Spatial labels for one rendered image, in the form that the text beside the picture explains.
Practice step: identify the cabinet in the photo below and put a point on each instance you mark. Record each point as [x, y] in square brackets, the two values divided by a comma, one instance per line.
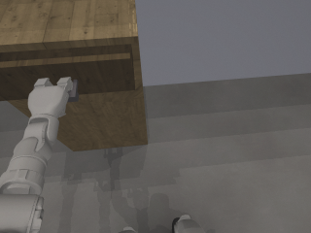
[97, 120]

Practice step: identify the robot right shin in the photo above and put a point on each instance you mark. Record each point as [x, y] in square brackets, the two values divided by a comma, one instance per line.
[184, 217]

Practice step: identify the left robot hand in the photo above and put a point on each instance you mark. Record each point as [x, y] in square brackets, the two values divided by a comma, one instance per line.
[49, 99]

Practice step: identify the handle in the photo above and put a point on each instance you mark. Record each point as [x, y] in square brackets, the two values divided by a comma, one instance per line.
[73, 94]

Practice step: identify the right robot thigh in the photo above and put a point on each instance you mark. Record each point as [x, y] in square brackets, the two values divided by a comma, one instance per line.
[187, 226]

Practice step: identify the drawer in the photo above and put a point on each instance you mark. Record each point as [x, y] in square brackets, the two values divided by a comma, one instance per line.
[98, 69]

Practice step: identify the left robot forearm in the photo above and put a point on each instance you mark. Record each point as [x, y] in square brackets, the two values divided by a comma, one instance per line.
[26, 170]

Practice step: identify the robot left upper arm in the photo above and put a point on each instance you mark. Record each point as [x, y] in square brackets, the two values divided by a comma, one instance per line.
[21, 213]

